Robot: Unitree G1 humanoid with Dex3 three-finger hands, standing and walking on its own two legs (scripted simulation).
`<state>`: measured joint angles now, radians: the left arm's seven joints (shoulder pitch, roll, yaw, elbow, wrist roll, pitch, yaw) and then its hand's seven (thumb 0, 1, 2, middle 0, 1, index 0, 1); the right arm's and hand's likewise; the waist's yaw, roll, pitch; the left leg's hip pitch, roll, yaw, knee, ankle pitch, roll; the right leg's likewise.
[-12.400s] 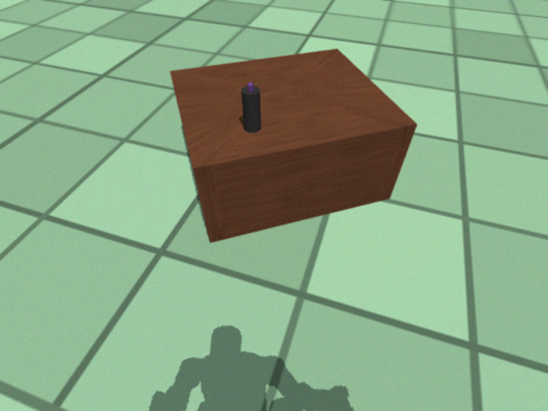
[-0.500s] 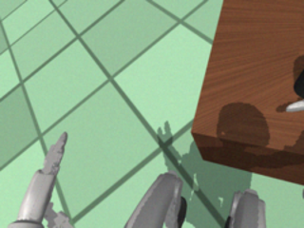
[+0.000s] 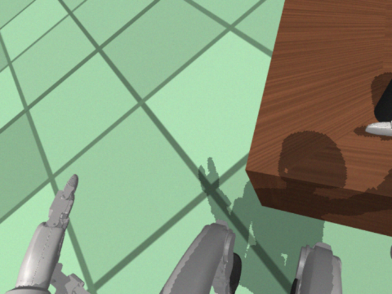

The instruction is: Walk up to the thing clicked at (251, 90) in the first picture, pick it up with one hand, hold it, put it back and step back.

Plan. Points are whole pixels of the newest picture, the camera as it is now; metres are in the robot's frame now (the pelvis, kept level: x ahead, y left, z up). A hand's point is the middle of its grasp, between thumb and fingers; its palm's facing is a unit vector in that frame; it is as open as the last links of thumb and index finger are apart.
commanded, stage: close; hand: right
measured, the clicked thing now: out of the picture +0.55 -0.24 -0.01
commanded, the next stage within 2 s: settle in 0.24 s
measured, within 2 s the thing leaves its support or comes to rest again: leaves its support in 0.66 s
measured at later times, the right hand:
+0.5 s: hand out of the picture +0.53 -0.25 -0.02, palm faces +0.23 +0.97 +0.00, open 9.8 cm
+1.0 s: hand out of the picture +0.52 -0.24 +0.02, palm faces +0.24 +0.97 -0.01, open 10.0 cm
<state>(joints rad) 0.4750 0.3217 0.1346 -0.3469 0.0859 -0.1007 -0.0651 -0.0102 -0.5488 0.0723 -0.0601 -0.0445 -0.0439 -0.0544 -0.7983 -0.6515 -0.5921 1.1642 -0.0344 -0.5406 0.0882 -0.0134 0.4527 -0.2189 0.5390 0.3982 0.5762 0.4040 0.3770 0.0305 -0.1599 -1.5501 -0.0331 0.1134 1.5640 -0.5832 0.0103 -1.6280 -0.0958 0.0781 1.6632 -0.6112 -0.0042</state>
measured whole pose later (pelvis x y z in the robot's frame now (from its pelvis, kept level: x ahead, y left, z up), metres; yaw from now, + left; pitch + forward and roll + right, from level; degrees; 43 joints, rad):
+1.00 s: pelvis +0.01 +0.00 +0.05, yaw -1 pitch +29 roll +7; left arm 0.40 0.29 0.05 -0.21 0.09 -0.07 -0.04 -0.01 -0.56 0.08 -0.07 -0.04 -0.05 -0.06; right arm -0.79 -0.62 -0.53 1.23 -0.02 -0.53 0.06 -0.06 0.45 -0.93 0.67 1.02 0.83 1.11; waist 0.34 0.02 -0.15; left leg -1.36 -0.04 0.10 1.39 -0.54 0.01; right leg -1.43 -0.09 0.06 1.49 -0.57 0.00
